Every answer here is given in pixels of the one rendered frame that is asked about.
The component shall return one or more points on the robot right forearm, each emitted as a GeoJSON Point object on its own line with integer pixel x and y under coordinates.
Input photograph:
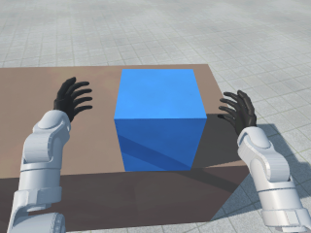
{"type": "Point", "coordinates": [281, 205]}

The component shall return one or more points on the right robot hand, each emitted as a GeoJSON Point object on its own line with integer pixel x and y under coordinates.
{"type": "Point", "coordinates": [244, 113]}

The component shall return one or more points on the pedestal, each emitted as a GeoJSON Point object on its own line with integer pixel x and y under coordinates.
{"type": "Point", "coordinates": [97, 193]}

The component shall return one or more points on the left robot hand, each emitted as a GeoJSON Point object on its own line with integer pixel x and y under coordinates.
{"type": "Point", "coordinates": [65, 98]}

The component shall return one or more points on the robot left forearm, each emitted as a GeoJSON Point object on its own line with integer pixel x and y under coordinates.
{"type": "Point", "coordinates": [41, 162]}

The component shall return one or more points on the left robot upper arm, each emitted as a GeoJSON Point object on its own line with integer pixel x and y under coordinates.
{"type": "Point", "coordinates": [43, 223]}

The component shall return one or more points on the carton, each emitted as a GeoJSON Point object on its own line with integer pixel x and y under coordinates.
{"type": "Point", "coordinates": [159, 118]}

